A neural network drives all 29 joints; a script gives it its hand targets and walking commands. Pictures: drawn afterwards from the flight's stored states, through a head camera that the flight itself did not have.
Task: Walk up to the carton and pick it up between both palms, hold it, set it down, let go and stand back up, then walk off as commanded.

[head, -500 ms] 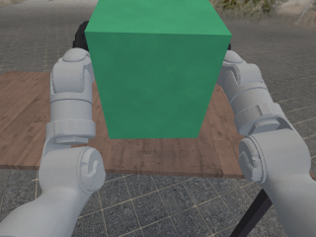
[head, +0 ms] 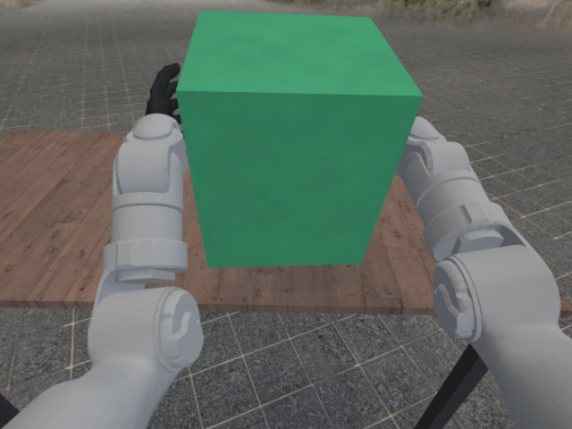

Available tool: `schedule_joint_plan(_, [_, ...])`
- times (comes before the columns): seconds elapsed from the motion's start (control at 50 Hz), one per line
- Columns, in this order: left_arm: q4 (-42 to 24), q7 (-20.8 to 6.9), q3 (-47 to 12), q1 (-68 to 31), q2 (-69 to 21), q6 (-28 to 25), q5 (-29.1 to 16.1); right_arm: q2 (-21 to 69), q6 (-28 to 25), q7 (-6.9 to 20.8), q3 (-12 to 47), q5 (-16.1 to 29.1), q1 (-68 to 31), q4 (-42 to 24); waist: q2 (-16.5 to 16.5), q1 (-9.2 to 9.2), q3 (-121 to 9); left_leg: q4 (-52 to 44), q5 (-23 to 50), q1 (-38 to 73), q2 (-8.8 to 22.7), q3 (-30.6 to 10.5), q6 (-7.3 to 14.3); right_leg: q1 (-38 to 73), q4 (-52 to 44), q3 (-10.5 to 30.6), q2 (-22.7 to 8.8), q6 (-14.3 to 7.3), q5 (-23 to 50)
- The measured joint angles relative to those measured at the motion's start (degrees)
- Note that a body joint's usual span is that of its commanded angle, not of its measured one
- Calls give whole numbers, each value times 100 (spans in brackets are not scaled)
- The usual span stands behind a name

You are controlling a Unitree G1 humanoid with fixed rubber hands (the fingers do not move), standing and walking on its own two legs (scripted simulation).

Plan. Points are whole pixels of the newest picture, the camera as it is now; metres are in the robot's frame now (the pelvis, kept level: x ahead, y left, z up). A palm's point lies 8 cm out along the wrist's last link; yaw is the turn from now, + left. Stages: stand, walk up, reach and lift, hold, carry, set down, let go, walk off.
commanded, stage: set down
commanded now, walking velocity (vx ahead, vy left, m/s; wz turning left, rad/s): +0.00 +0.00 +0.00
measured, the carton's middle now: (286, 146) +0.40 -0.01 +0.27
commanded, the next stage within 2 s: none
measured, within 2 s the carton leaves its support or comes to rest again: neither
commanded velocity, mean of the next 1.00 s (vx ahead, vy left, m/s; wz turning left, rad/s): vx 0.00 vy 0.00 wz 0.00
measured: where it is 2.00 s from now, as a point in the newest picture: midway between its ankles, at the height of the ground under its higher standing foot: outside the picture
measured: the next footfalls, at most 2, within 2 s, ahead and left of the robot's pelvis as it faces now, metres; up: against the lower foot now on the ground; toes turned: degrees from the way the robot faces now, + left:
none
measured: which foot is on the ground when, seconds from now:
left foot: down 0.00-1.00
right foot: down 0.00-1.00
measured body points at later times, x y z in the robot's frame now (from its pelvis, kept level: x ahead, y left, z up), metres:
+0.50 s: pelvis +0.01 +0.00 +0.00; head -0.02 +0.03 +0.45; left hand +0.43 +0.15 +0.25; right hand +0.45 -0.16 +0.25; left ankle -0.03 +0.12 -0.75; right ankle +0.03 -0.10 -0.75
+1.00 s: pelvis +0.01 +0.00 +0.00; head -0.01 +0.01 +0.45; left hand +0.43 +0.15 +0.23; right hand +0.46 -0.15 +0.22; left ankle -0.03 +0.12 -0.75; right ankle +0.03 -0.10 -0.75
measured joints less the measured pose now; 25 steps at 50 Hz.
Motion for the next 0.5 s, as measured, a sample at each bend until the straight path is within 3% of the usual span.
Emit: schedule_joint_plan(0.5, [82, 182, 0, 287, -213, -321, 1, 2, -326, 112, -43, 0, 177, 266, -175, 6, 215, 0, -58, 1, 0, 0, -19, 1, 1, 0, -1, 3, -63])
